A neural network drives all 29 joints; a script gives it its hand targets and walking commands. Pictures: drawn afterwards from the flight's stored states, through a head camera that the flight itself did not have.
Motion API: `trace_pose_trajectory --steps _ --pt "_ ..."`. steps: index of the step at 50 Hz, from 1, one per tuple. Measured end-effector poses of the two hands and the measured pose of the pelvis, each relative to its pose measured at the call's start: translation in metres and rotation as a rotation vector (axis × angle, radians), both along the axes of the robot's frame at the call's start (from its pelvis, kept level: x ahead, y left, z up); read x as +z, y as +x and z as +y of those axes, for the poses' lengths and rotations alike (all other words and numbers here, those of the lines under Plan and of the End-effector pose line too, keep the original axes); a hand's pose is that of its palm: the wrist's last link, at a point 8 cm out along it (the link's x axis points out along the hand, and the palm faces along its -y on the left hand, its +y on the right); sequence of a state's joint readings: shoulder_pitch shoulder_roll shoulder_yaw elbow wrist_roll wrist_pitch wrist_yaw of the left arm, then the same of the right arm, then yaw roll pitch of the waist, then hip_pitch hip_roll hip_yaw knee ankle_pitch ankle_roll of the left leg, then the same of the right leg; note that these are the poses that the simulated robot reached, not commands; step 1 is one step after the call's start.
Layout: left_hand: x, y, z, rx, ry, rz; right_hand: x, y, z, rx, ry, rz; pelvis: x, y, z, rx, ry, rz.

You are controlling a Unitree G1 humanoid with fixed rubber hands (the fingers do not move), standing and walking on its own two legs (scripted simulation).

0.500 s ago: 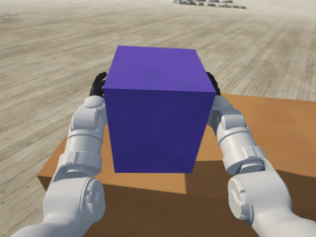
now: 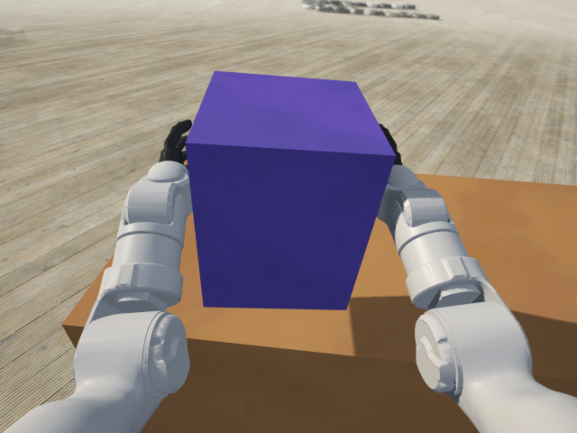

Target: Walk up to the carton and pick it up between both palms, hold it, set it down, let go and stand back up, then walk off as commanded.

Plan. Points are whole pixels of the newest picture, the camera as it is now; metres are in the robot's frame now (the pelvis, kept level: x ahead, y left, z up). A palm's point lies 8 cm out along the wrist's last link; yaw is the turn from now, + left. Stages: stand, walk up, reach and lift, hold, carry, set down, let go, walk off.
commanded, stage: reach and lift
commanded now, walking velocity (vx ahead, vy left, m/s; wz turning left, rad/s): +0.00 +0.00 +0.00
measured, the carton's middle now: (281, 192) +0.39 +0.02 +0.21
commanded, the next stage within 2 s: hold in 0.46 s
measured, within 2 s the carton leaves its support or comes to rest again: neither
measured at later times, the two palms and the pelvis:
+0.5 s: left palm (170, 164) +0.38 +0.17 +0.26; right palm (391, 166) +0.39 -0.12 +0.26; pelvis +0.00 +0.00 +0.00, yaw +0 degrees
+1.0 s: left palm (163, 153) +0.36 +0.17 +0.28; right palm (399, 153) +0.38 -0.12 +0.29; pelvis -0.01 +0.00 +0.00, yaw +0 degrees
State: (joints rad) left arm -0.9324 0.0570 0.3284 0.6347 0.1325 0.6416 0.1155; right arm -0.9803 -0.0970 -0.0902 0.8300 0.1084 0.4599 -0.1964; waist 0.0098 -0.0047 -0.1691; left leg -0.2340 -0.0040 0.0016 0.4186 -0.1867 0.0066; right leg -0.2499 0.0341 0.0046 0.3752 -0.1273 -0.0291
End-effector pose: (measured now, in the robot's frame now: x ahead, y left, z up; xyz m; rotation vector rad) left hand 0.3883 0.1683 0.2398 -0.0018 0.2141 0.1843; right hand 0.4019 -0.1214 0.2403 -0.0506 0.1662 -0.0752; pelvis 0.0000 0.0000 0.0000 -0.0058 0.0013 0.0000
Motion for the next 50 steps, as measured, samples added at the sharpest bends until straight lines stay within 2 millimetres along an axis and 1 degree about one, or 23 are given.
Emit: trace_pose_trajectory --steps 7,18,23,31,37,50 --pt "0.002 -0.001 0.0 0.0 0.0 0.004 0.001 -0.001 0.0 0.0 -0.001 0.004 0.0 0.0 0.0 0.0 0.0 -0.002" --pt "0.013 -0.001 0.0 -0.003 0.003 -0.005 0.011 -0.003 0.0 -0.004 0.011 -0.008 0.0 0.0 0.0 0.0 0.0 -0.003" --pt "0.016 -0.006 0.0 -0.005 0.001 -0.003 0.015 -0.007 0.0 -0.007 0.024 -0.005 0.0 -0.001 0.0 0.0 0.0 -0.011" --pt "0.029 -0.016 0.0 -0.004 -0.001 -0.022 0.029 -0.017 0.0 -0.008 0.031 -0.025 0.0 -0.003 0.0 0.0 0.0 -0.024" --pt "0.033 -0.023 -0.001 -0.004 -0.001 -0.02 0.035 -0.023 -0.001 -0.007 0.027 -0.024 0.0 -0.007 0.0 0.0 0.001 -0.033" --pt "0.043 -0.026 0.0 -0.003 0.003 -0.028 0.046 -0.026 0.0 -0.005 0.034 -0.033 0.0 -0.009 -0.001 0.0 0.001 -0.037"
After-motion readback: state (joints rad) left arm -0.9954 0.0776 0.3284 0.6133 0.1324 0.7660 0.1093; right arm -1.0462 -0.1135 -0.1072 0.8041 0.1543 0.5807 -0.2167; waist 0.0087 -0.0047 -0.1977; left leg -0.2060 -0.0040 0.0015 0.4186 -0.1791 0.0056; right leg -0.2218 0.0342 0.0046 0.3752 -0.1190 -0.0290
